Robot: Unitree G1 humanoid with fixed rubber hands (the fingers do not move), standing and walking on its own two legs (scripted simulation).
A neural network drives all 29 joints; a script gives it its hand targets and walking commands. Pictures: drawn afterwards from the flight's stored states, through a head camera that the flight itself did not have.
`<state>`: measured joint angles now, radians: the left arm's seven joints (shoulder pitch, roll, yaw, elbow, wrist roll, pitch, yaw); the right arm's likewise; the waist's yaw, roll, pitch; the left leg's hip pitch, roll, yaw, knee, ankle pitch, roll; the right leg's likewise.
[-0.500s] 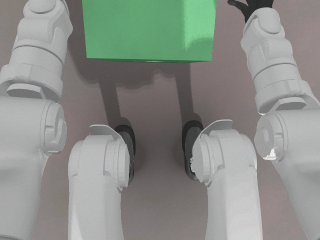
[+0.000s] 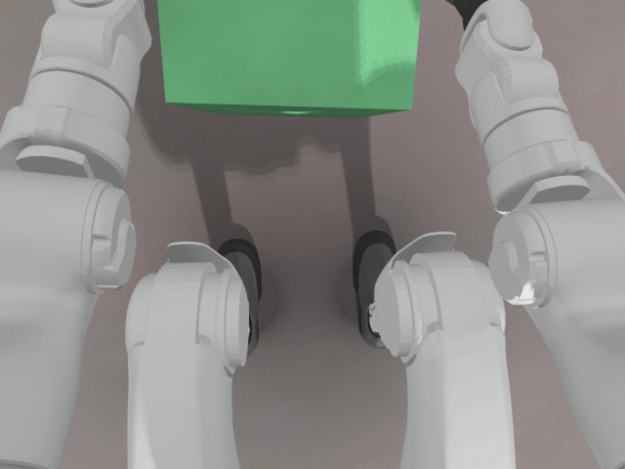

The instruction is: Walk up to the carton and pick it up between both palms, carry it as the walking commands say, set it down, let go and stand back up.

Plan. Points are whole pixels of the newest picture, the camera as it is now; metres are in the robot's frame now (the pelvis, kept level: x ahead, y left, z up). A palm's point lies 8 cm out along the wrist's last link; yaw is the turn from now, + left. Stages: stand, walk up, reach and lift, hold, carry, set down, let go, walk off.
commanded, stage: reach and lift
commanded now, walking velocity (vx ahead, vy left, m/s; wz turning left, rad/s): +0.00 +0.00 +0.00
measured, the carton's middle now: (290, 16) +0.54 +0.02 -0.25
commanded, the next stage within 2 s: none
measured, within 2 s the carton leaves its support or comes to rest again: leaves its support in 0.84 s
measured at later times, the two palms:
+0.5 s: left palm out of the picture +0.57 +0.15 -0.16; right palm (469, 0) +0.54 -0.15 -0.17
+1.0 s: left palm out of the picture +0.57 +0.15 -0.14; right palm out of the picture +0.54 -0.14 -0.15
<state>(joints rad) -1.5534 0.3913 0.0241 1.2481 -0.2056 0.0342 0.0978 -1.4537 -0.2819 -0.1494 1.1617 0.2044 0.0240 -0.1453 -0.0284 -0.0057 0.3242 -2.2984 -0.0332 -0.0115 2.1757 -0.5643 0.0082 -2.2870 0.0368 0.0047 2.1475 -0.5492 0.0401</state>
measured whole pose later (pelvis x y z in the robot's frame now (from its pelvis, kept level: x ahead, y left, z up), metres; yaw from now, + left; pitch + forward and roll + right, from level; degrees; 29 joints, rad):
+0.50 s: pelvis +0.00 +0.00 +0.00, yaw +1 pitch +38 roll -2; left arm -1.59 0.32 0.13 1.24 -0.06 0.10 0.09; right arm -1.42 -0.19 -0.31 1.06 0.04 0.10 -0.15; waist -0.04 0.01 0.32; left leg -2.29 -0.06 -0.01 2.20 -0.58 0.01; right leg -2.26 0.06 0.02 2.17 -0.58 0.06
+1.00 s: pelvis +0.01 +0.00 +0.00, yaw +1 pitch +40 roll -2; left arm -1.44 0.25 0.27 0.99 0.03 0.20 0.08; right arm -1.30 -0.14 -0.31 0.87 0.04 0.21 -0.16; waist -0.03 0.01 0.25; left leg -2.29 -0.08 -0.04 2.19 -0.59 -0.02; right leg -2.27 0.09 0.03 2.18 -0.60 0.07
